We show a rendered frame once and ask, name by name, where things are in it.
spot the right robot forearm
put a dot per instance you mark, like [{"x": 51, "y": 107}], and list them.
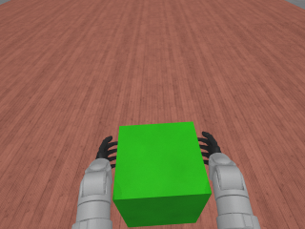
[{"x": 230, "y": 194}]

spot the carton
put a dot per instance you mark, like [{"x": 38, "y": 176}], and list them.
[{"x": 160, "y": 176}]

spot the robot right hand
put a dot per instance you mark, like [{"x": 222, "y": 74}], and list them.
[{"x": 211, "y": 146}]

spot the left robot forearm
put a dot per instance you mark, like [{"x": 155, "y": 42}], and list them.
[{"x": 95, "y": 197}]

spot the robot left hand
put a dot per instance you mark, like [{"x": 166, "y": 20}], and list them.
[{"x": 104, "y": 152}]

